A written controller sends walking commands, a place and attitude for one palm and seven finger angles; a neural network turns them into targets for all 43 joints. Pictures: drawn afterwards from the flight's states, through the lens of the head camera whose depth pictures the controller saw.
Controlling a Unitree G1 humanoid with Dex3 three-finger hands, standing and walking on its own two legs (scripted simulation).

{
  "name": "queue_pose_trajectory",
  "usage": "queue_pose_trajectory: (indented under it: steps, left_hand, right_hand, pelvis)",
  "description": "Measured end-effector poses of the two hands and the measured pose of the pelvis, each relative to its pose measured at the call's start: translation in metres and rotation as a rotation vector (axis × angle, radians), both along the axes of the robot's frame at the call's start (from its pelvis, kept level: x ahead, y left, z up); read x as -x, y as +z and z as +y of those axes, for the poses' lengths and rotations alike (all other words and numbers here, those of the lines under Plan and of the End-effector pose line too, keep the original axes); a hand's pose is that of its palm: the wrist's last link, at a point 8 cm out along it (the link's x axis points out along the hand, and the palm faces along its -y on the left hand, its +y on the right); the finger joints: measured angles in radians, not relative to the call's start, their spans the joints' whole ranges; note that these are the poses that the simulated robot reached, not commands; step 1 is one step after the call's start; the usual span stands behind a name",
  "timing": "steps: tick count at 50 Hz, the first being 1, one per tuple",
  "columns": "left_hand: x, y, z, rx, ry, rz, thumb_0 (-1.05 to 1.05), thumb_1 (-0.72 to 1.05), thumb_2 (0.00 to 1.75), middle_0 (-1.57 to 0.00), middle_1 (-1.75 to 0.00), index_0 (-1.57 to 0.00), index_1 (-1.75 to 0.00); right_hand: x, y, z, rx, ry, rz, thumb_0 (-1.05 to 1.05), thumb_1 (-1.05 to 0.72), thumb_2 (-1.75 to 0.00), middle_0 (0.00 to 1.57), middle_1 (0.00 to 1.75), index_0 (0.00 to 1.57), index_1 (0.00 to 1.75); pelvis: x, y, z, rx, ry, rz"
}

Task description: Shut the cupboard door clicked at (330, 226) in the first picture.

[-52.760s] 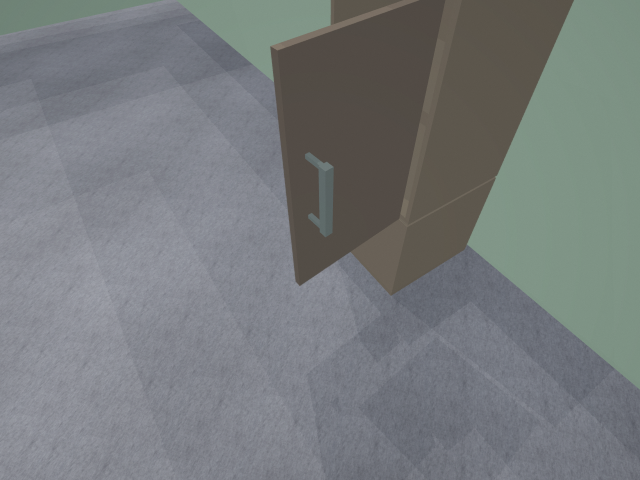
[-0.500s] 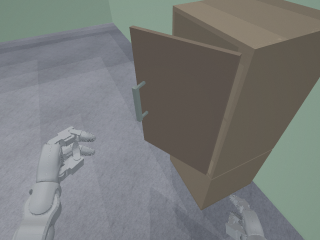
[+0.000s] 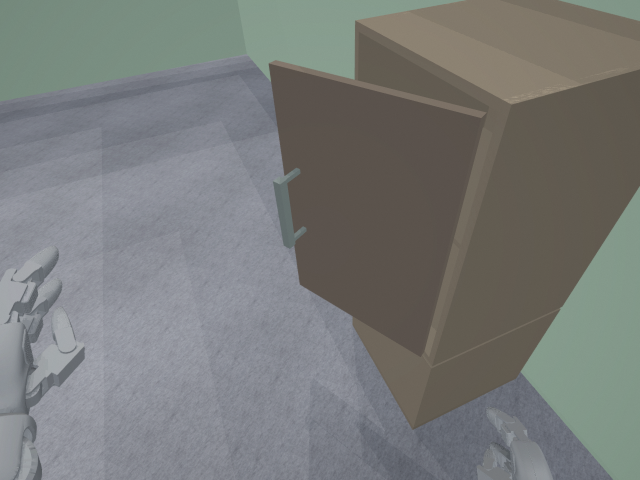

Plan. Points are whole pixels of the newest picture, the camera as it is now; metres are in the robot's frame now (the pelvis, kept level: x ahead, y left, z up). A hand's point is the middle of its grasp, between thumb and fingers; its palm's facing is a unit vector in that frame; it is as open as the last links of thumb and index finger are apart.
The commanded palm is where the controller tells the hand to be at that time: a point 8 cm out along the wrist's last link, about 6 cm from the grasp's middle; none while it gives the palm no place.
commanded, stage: draw the hand back to the body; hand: left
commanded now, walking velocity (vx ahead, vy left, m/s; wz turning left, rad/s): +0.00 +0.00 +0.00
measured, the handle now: (291, 209) +0.64 +0.15 -0.04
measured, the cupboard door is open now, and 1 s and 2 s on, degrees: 29 29 29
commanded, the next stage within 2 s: step back with the hand held close in 0.16 s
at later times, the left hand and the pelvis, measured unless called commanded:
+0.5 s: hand (86, 349) +0.19 +0.26 +0.15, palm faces +0.39 -0.79 -0.47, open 7.4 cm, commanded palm +0.13 +0.30 +0.17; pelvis -0.01 +0.00 +0.00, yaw +0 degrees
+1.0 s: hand out of the picture +0.11 +0.30 +0.15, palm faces +0.46 -0.76 -0.46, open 7.4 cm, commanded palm +0.05 +0.32 +0.17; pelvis -0.08 +0.02 -0.02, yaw +2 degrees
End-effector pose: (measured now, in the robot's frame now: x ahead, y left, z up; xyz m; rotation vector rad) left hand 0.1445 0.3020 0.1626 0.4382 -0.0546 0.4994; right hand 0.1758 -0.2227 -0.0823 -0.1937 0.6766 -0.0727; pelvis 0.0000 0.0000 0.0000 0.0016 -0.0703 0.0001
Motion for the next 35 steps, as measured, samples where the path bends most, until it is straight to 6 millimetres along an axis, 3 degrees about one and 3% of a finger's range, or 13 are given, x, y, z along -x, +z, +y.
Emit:
queue_pose_trajectory:
  steps: [6,11,17,25,35]
  left_hand:
    - [-0.004,0.011,-0.016,-0.027,-0.065,-0.052,0.02,0.89,0.90,-0.22,-0.31,-0.22,-0.31]
    - [-0.004,0.024,-0.016,-0.074,-0.070,-0.084,0.02,0.89,0.90,-0.22,-0.30,-0.21,-0.30]
    - [-0.004,0.018,-0.015,-0.071,-0.062,-0.047,0.02,0.89,0.90,-0.22,-0.30,-0.21,-0.30]
    - [-0.004,0.006,-0.007,-0.099,-0.103,0.006,0.02,0.89,0.90,-0.22,-0.30,-0.21,-0.30]
    - [0.008,0.022,0.014,-0.170,-0.148,-0.046,0.02,0.89,0.89,-0.22,-0.30,-0.21,-0.30]
  right_hand:
    - [0.000,0.007,-0.007,0.005,-0.020,-0.042,0.02,-0.90,-0.90,0.20,0.30,0.20,0.30]
    - [0.000,0.008,-0.009,-0.015,-0.032,-0.060,0.02,-0.90,-0.90,0.20,0.30,0.20,0.30]
    - [0.006,0.002,-0.012,-0.025,-0.034,-0.025,0.02,-0.90,-0.90,0.20,0.30,0.20,0.30]
    - [0.021,-0.008,-0.020,0.030,-0.090,0.075,0.02,-0.90,-0.90,0.20,0.30,0.20,0.30]
    - [0.040,0.004,-0.005,0.054,-0.134,0.062,0.02,-0.90,-0.90,0.20,0.30,0.20,0.30]
  pelvis:
    - [-0.001,0.000,-0.007,0.000,-0.007,-0.008]
    - [0.000,0.000,-0.010,0.001,-0.014,-0.013]
    - [0.002,0.000,-0.012,0.006,-0.009,0.009]
    - [0.007,-0.003,-0.001,0.015,0.001,0.068]
    - [0.030,-0.005,0.017,0.012,-0.019,0.075]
